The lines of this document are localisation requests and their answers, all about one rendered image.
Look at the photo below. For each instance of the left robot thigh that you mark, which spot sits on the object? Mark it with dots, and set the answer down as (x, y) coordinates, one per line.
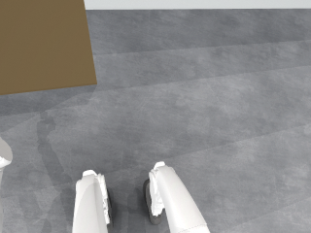
(89, 215)

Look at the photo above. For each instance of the robot left upper arm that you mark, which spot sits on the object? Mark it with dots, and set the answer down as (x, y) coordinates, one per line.
(6, 157)

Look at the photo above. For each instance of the robot right foot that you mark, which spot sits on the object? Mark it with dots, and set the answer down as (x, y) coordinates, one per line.
(157, 219)

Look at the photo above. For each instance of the cabinet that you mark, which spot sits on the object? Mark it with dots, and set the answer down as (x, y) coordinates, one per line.
(44, 45)

